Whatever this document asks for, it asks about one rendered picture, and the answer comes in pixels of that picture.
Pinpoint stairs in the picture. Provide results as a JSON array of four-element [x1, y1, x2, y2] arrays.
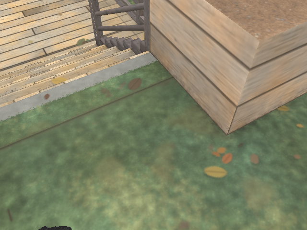
[[0, 44, 136, 105]]

